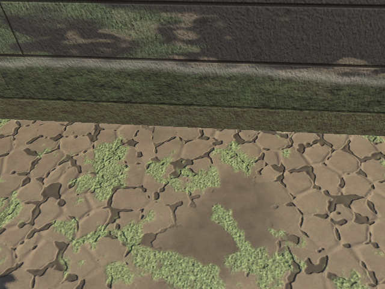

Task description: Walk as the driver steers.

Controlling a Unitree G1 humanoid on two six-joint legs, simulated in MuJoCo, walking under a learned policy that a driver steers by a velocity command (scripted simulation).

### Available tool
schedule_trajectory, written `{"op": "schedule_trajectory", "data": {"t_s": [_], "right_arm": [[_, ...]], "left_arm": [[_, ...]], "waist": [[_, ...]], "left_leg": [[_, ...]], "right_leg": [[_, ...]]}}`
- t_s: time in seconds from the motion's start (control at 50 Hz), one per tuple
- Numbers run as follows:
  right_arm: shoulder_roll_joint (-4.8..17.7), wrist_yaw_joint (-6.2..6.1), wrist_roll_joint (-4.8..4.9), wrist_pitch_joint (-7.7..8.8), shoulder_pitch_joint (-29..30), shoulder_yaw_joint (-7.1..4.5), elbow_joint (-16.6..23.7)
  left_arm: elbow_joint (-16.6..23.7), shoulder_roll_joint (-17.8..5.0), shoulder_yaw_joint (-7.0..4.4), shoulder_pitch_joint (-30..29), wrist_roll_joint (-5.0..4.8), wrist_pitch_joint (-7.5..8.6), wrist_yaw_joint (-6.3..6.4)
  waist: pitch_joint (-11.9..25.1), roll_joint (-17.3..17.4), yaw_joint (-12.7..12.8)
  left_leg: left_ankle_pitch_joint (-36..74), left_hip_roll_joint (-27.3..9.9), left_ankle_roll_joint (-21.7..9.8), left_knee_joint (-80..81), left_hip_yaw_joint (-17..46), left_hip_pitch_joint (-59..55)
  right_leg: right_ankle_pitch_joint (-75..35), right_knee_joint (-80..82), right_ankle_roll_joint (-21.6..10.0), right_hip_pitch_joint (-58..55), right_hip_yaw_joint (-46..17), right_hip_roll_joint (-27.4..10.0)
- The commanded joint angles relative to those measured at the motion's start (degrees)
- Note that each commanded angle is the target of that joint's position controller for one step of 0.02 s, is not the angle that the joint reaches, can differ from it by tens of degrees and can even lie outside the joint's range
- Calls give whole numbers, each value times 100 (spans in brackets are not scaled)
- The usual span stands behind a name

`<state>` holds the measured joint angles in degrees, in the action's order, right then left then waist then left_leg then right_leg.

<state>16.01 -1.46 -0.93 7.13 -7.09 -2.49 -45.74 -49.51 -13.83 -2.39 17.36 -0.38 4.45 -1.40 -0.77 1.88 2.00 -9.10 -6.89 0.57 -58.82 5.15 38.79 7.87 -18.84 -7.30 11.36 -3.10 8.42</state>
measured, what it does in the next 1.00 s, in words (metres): walks ahead, turning right: left foot, then right foot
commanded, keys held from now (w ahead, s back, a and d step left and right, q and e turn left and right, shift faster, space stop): w+e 0.56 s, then no key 0.44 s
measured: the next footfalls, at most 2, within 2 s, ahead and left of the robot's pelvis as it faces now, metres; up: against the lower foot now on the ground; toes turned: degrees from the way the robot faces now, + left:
left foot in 0.26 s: +0.35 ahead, +0.13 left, +0.00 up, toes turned -14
right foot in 0.76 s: +0.52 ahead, -0.20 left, +0.00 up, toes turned -25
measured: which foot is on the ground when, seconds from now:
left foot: up 0.00-0.24, down 0.26-0.78, up 0.80-1.00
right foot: down 0.00-0.26, up 0.28-0.74, down 0.76-1.00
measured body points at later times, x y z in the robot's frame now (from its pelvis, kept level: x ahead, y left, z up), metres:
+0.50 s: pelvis +0.29 +0.04 +0.00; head +0.31 +0.03 +0.45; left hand +0.49 +0.27 -0.11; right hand +0.29 -0.25 -0.11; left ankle +0.31 +0.14 -0.74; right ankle +0.27 -0.12 -0.66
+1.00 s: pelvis +0.44 -0.07 -0.01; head +0.47 -0.10 +0.44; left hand +0.70 +0.08 -0.10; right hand +0.43 -0.38 -0.13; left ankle +0.52 +0.08 -0.70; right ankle +0.48 -0.18 -0.74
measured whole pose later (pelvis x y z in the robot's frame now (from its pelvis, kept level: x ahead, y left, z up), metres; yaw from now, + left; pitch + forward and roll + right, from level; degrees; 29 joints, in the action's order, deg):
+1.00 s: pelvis +0.44 -0.07 -0.01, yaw -26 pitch +2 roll +0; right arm 17.9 -2.1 -0.3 -0.1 -10.3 -1.8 -45.5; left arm -40.0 -14.4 -1.7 7.6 1.6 2.1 -1.6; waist -2.7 2.0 -0.1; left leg -24.6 -5.1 4.7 -53.8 2.0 28.5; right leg 5.4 -25.6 -4.2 22.5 0.8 3.4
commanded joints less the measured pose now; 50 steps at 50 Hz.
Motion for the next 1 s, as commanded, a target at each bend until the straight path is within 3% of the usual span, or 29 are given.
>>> {"op": "schedule_trajectory", "data": {"t_s": [0.02, 0.1, 0.18, 0.22, 0.24, 0.26, 0.28, 0.3, 0.32, 0.34, 0.36, 0.38, 0.4, 0.46, 0.56, 0.62, 0.66, 0.7, 0.74, 0.76, 0.78, 0.8, 0.82, 0.84, 0.86, 0.88, 0.92, 0.96, 1.0], "right_arm": [[342, -41, -46, -22, 169, -112, 417], [221, 75, 53, 43, 998, -48, 730], [440, 217, 108, 147, 1347, -86, 984], [580, 237, 130, 206, 1105, -137, 971], [681, 211, 123, 232, 618, -195, 861], [898, 166, 54, 258, -170, -285, 736], [1295, 98, 20, 219, -1250, -381, 657], [1506, 142, 22, 117, -1528, -452, 440], [815, 152, 103, 72, -1287, -318, 617], [518, 127, 117, 29, -1022, -238, 687], [508, 136, 77, -5, -737, -208, 701], [451, 148, 54, -21, -591, -190, 650], [411, 154, 6, -13, -532, -171, 612], [473, 202, 76, 56, -553, -229, 475], [762, 170, 76, 8, -626, -324, 303], [884, 101, 145, -97, -785, -311, 160], [1007, 77, 209, -170, -984, -319, 42], [1161, 55, 269, -221, -963, -345, -3], [1191, 27, 317, -268, -838, -337, -7], [998, 33, 238, -232, -1051, -262, 5], [522, 89, -91, -165, -1299, -70, 209], [387, 210, -19, -136, -2076, 83, 80], [989, 257, 151, -214, -1799, -87, -89], [957, 243, 231, -293, -1221, -75, 129], [836, 162, 150, -387, -968, -53, 140], [824, 75, 96, -512, -914, -68, 149], [709, -18, 77, -700, -1336, -67, 40], [600, -100, 61, -762, -1391, -51, 26], [488, -157, 25, -822, -1121, -4, 72]], "left_arm": [[450, -964, -224, -80, -28, 80, 154], [380, -992, -252, 370, -122, 8, 222], [345, -942, -255, 643, -127, -98, 269], [405, -1014, -290, 547, -97, -162, 302], [463, -975, -278, 434, -91, -186, 296], [570, -794, -205, 287, -53, -173, 258], [731, -503, -95, 303, 69, -141, 239], [846, -237, -1, 1251, -137, -76, 197], [674, -917, -119, 1137, -232, -89, 226], [773, -1172, -202, 465, -201, -127, 225], [854, -1066, -210, 162, -145, -150, 236], [942, -965, -229, -25, -82, -150, 220], [976, -824, -230, 31, -110, -176, 184], [1133, -525, -184, -41, -134, -265, 146], [1405, -474, -150, -635, -104, -222, 49], [1641, -321, -74, -1286, -13, -137, -49], [1792, -349, -80, -1523, -26, -110, -121], [1884, -510, -131, -1522, 6, -102, -170], [1640, -856, -303, -630, 71, -88, -139], [1517, -1230, -424, -143, 106, -105, -31], [1516, -1701, -464, 294, 234, -165, 119], [1618, -1585, -334, 217, 321, -143, 113], [1619, -1185, -274, 160, 246, -192, 56], [1580, -1035, -212, -280, 111, -188, 21], [1541, -858, -150, -630, 40, -171, 10], [1551, -747, -97, -948, 67, -165, 3], [1506, -913, -155, -1291, 198, -153, -21], [1423, -840, -142, -1420, 221, -126, -13], [1314, -817, -142, -1363, 208, -121, 7]], "waist": [[-201, -394, -121], [-81, -533, 221], [-2, -568, 271], [83, -779, 101], [288, -866, -152], [897, -772, -546], [1851, -86, -918], [2413, 2020, -414], [1844, 1110, -545], [1055, 444, -687], [559, -39, -561], [217, -28, -447], [125, 158, -306], [42, 307, -223], [-19, 158, -333], [-196, 92, -520], [-115, 185, -571], [26, 336, -418], [563, 310, 150], [926, 111, 327], [1690, -1144, 253], [3067, -1659, 7], [2983, -782, 288], [2002, -689, 164], [1380, -290, -9], [1067, -348, -222], [911, -690, -536], [907, -799, -585], [881, -817, -439]], "left_leg": [[1112, 182, 187, 1227, -140, -267], [1768, 536, 198, 2602, -172, -657], [1214, 693, 91, 3239, 18, -619], [662, 755, -45, 3384, -15, -1083], [615, 794, -195, 3599, -135, -1787], [695, 403, -506, 3500, 100, -3133], [600, -662, -898, 3296, 1158, -4847], [-551, -1830, -1793, 3752, 3792, -6470], [-1574, -1773, -1545, 3957, 3821, -6040], [-1318, -1485, -1250, 4065, 2800, -5232], [-533, -1217, -1128, 4244, 2101, -4411], [-14, -993, -1101, 4407, 1632, -3873], [231, -814, -1035, 4579, 1194, -3509], [871, -708, -1168, 4912, 440, -3202], [1631, -653, -1129, 5014, -505, -3421], [2608, -520, -990, 4749, -978, -3277], [2929, -635, -929, 4507, -997, -3559], [3463, -773, -823, 4082, -944, -3852], [3986, -554, -565, 2899, -1124, -3838], [3203, -260, -305, 1900, -1330, -3172], [-666, 257, 13, -99, -1431, -1481], [-3477, 757, 200, -1625, -419, -593], [-3094, 449, 221, -1833, 131, -677], [-2745, 275, 229, -1596, -100, -262], [-2385, 101, 283, -1148, -171, -297], [-2060, -10, 340, -719, -131, -698], [-1607, 124, 436, -340, -327, -1637], [-1501, 170, 464, 323, -349, -1940], [-1249, 151, 419, 1024, -311, -2062]], "right_leg": [[-402, 932, -761, 784, -1281, -1307], [-220, 657, -508, 393, -1413, -1270], [-380, -41, -473, -601, -2049, -1527], [-810, -401, -413, -772, -2284, -1602], [-1266, -745, -321, -706, -2257, -1459], [-1513, -1706, -146, -307, -2003, -1168], [-297, -3379, 112, 611, -1359, -695], [2666, -4924, 420, 2701, -846, -104], [2414, -5586, 480, 3314, -954, -684], [1826, -5677, 546, 3417, -774, -856], [1388, -5541, 622, 3214, -601, -1046], [1140, -5264, 652, 3125, -569, -1193], [1013, -5113, 651, 2876, -514, -1339], [776, -4801, 709, 2898, -302, -1479], [-481, -3422, 747, 3045, -172, -1522], [-983, -2209, 688, 2475, 249, -1251], [-933, -1791, 617, 2251, 361, -1115], [-540, -1432, 422, 1942, 402, -937], [-885, -803, 159, 648, 541, -617], [-2215, -775, -21, -488, 257, -835], [-5608, -1586, -628, -2363, -1335, -2316], [-6123, -1277, -1856, -3384, -3209, -3586], [-5147, -988, -1612, -2746, -2608, -3124], [-4319, -820, -1292, -2040, -1851, -2757], [-3586, -587, -1014, -1178, -1491, -2450], [-3112, -334, -859, -368, -1261, -2264], [-2673, 72, -809, 738, -831, -2046], [-2287, 178, -817, 981, -607, -1948], [-1171, 272, -747, 964, -606, -1917]]}}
